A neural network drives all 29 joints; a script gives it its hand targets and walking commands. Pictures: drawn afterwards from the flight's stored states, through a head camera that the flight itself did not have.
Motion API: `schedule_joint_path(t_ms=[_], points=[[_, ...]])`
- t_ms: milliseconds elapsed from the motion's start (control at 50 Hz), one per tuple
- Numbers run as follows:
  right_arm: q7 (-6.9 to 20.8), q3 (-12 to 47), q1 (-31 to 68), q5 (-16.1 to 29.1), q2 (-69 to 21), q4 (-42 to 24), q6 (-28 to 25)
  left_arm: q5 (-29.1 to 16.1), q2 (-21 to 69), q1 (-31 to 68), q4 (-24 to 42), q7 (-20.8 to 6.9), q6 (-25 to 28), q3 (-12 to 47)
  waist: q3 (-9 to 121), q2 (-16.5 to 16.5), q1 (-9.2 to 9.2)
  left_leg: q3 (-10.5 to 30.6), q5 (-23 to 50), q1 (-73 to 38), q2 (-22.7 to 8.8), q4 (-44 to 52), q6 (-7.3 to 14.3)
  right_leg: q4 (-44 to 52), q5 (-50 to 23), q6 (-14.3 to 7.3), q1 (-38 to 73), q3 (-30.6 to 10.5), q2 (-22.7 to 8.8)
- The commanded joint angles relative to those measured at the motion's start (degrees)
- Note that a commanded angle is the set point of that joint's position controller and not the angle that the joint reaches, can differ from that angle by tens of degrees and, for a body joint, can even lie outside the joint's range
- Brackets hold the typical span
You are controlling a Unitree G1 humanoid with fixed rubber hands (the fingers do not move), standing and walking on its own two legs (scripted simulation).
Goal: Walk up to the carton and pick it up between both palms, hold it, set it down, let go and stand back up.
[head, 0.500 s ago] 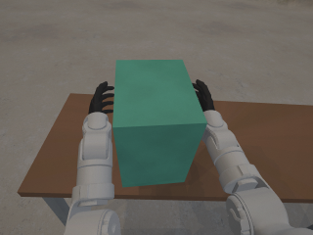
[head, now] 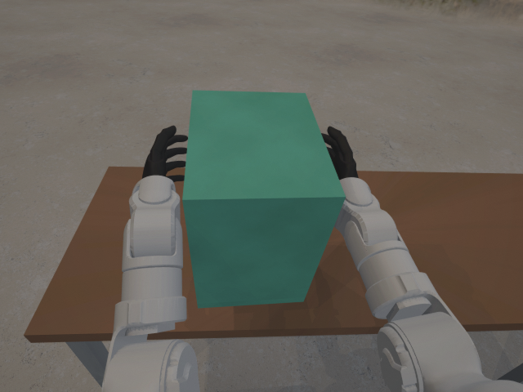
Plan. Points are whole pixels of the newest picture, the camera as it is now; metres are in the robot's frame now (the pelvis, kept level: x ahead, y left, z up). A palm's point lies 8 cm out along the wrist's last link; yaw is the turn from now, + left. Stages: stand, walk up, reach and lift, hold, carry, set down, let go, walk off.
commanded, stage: reach and lift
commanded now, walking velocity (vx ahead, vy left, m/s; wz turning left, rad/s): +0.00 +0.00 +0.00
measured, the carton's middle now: (251, 201) +0.38 +0.00 +0.12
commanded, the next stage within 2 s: hold in 0.88 s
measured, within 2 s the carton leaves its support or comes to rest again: neither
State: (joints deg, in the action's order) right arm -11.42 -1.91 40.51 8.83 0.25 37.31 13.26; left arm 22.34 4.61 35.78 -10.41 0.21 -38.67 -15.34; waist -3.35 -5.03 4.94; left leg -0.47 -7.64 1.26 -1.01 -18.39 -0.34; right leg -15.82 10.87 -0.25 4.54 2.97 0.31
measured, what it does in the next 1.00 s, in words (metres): stands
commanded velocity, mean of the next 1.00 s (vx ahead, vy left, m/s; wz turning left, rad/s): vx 0.00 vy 0.00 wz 0.00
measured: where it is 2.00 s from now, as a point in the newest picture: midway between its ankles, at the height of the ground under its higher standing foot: outside the picture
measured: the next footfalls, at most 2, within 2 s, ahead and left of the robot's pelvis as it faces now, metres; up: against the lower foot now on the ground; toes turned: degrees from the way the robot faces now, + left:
none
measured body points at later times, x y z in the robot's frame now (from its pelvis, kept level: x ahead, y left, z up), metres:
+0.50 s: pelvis +0.00 +0.00 +0.00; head -0.05 +0.04 +0.45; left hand +0.38 +0.14 +0.21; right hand +0.38 -0.14 +0.20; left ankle +0.04 +0.12 -0.75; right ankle -0.01 -0.11 -0.75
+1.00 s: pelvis +0.00 +0.01 +0.00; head -0.06 +0.04 +0.44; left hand +0.38 +0.15 +0.23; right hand +0.38 -0.13 +0.22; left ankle +0.04 +0.12 -0.75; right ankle -0.01 -0.11 -0.75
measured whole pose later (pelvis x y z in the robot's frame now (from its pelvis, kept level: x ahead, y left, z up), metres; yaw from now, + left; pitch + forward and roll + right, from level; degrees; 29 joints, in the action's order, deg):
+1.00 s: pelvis +0.00 +0.01 +0.00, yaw +0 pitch -10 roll -1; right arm -13.7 1.1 46.1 14.3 3.0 36.1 18.2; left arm 22.0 3.4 40.9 -8.1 -0.7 -44.8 -16.8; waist -2.1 -3.7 5.6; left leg -0.6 -8.3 1.5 -0.9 -19.8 0.1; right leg -15.9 10.9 0.2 4.9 2.9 0.2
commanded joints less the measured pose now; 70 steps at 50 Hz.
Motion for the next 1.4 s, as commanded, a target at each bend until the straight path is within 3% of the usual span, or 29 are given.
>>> schedule_joint_path(t_ms=[0, 40, 180, 320, 380, 400, 440, 840, 980, 1060, 1080, 1100, 1140, 1200, 1240, 1320, 1380], points=[[4.63, 19.04, 46.18, 3.73, -31.61, -20.38, -4.48, -9.33, 31.12, 35.02, 4.88, -7.61, 3.16, 26.44, 24.67, 5.59, 0.16, -0.84, 15.01, -13.95, 2.05, -1.23, -0.85, 1.77, -13.87, 3.13, -4.19, 2.44, 2.81], [4.43, 19.88, 46.43, 4.01, -31.43, -20.40, -4.03, -8.86, 30.66, 34.04, 3.67, -7.77, 2.71, 25.33, 23.25, 4.56, -0.75, -1.01, 14.02, -13.01, 2.08, -0.83, -0.17, 2.05, -13.50, 3.15, -3.89, 2.13, 2.73], [4.54, 16.06, 46.08, 2.94, -30.75, -15.54, -2.69, -8.37, 29.83, 37.43, 2.28, -8.41, 1.81, 23.71, 19.41, 5.19, 0.54, -1.82, 7.78, -11.06, 2.01, 1.36, 0.15, 2.99, -7.93, 3.16, -5.97, 2.04, 2.26], [4.52, 16.42, 47.73, 3.72, -30.91, -17.01, -2.79, -9.31, 30.67, 38.05, 2.10, -7.89, 1.88, 24.84, 24.05, 6.12, 1.08, -1.33, 12.16, -13.59, 2.03, -0.60, -0.50, 2.32, -11.58, 3.27, -5.19, 2.13, 2.60], [4.44, 15.46, 47.69, 3.60, -30.35, -13.78, -1.91, -8.07, 29.84, 38.94, 0.61, -8.08, 1.47, 22.80, 20.16, 5.36, 0.57, -1.35, 9.07, -11.66, 1.95, 0.92, -0.04, 2.82, -8.19, 3.41, -5.87, 2.31, 2.48], [4.11, 17.67, 48.56, 3.88, -33.16, -17.14, -2.24, -9.13, 30.45, 42.06, 4.01, -8.50, 1.72, 23.28, 23.73, 5.46, 0.76, -1.57, 10.53, -10.76, 2.95, -0.23, 0.71, 1.99, -11.67, 4.18, -2.88, 2.23, 1.79], [3.51, 18.47, 49.39, 5.09, -32.90, -17.80, -1.63, -9.37, 30.06, 41.42, 3.28, -8.59, 1.53, 23.81, 24.53, 5.58, 0.87, -1.24, 11.70, -11.49, 3.07, -0.86, 0.49, 1.42, -14.85, 4.53, -2.19, 2.04, 2.05], [3.42, 17.30, 51.47, 6.83, -31.14, -17.01, 0.96, -9.38, 30.32, 43.35, 2.83, -8.54, -0.82, 23.15, 22.99, 6.11, 1.33, -1.19, 11.88, -11.84, 2.21, -0.59, -0.55, 2.00, -10.17, 3.38, -4.35, 2.62, 3.24], [1.65, 23.23, 51.10, 11.50, -32.21, -23.30, 3.01, -10.72, 29.87, 41.45, 9.83, -8.13, -3.11, 25.45, 26.94, 6.10, 0.72, -0.92, 20.45, -14.10, 2.95, -3.17, -0.95, 0.88, -17.13, 3.94, -0.50, 1.71, 3.55], [1.10, 21.50, 49.99, 11.27, -31.63, -22.37, 5.82, -9.41, 28.79, 41.85, 9.17, -9.33, -5.50, 24.26, 20.87, 5.81, 0.89, -1.74, 13.55, -10.74, 2.83, -0.53, -0.59, 1.84, -10.41, 3.81, -1.56, 1.67, 3.32], [1.80, 18.91, 49.80, 10.12, -28.70, -16.16, 6.74, -7.45, 27.20, 40.40, 2.95, -9.51, -5.97, 21.06, 14.55, 5.00, -0.17, -1.91, 7.78, -8.98, 2.14, 2.10, -0.02, 3.53, -3.99, 3.56, -5.26, 1.63, 3.55], [2.48, 18.13, 50.45, 9.56, -29.39, -16.84, 6.26, -7.51, 27.75, 41.18, 4.19, -9.72, -5.70, 20.79, 15.91, 4.16, -0.66, -1.90, 5.50, -8.03, 1.65, 3.20, 0.51, 3.30, -2.46, 3.47, -4.96, 1.91, 3.69], [2.99, 18.89, 51.95, 10.37, -30.04, -20.34, 5.19, -9.48, 30.01, 41.42, 7.14, -9.36, -5.32, 23.80, 21.62, 5.74, 0.02, -1.49, 10.93, -9.85, 1.36, 1.37, -0.41, 2.19, -7.14, 2.79, -2.79, 1.73, 4.20], [2.80, 17.77, 51.94, 9.73, -30.73, -18.81, 5.50, -10.41, 30.32, 43.93, 6.66, -9.03, -4.75, 24.78, 21.38, 6.13, 1.51, -1.34, 10.39, -10.91, 1.82, 0.62, -0.78, 2.46, -6.99, 3.20, -5.05, 1.69, 3.82], [2.66, 16.65, 51.87, 8.84, -30.64, -16.09, 6.19, -9.45, 29.16, 44.28, 4.24, -9.29, -4.98, 23.03, 18.05, 5.20, 1.32, -1.68, 5.86, -9.07, 1.91, 1.89, 0.04, 3.26, -4.20, 3.57, -6.00, 1.54, 3.37], [2.94, 16.74, 52.66, 9.18, -31.38, -16.27, 5.98, -10.02, 29.42, 45.41, 4.41, -9.29, -4.56, 23.03, 21.28, 6.70, 1.08, -1.72, 6.34, -8.94, 2.14, 1.56, -0.13, 2.53, -5.39, 3.58, -4.99, 1.39, 2.97], [2.60, 17.09, 54.30, 9.32, -31.89, -16.34, 6.10, -9.16, 28.40, 44.66, 2.15, -9.22, -4.86, 21.17, 21.32, 5.35, 0.07, -1.87, 5.94, -8.94, 2.46, 1.42, 0.67, 2.75, -5.27, 3.95, -5.05, 1.30, 2.94]])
